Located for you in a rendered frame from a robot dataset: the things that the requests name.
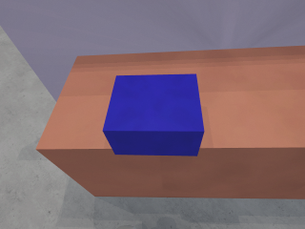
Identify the pedestal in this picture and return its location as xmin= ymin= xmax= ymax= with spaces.
xmin=35 ymin=45 xmax=305 ymax=199

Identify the carton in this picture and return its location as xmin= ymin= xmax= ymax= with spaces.
xmin=103 ymin=73 xmax=205 ymax=156

